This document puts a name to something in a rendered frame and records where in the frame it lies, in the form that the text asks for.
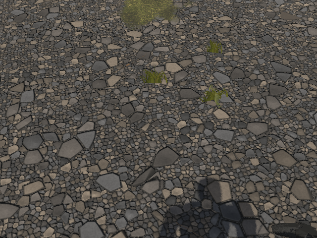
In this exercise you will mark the right robot hand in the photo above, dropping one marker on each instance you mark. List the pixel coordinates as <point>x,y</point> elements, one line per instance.
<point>294,230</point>

